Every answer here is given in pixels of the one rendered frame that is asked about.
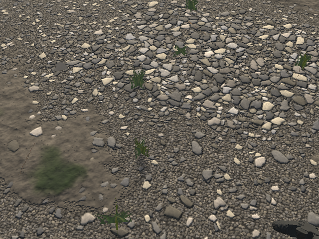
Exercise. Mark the robot right hand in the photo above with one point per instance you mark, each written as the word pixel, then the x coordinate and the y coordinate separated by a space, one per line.
pixel 300 229

